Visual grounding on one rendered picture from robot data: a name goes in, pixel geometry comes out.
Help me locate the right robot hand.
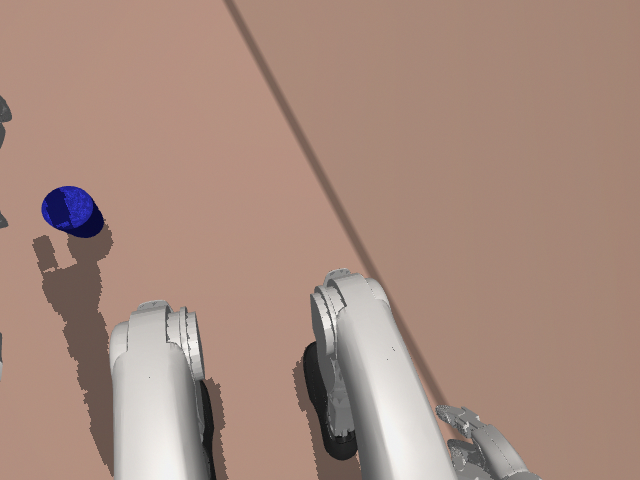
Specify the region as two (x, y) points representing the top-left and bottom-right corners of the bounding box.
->
(435, 405), (529, 480)

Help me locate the left robot foot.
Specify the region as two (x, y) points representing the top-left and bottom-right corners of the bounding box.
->
(200, 380), (216, 480)

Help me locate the right robot foot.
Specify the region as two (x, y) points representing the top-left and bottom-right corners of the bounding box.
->
(303, 341), (358, 460)

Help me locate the cup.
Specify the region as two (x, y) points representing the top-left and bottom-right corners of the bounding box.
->
(41, 186), (104, 238)

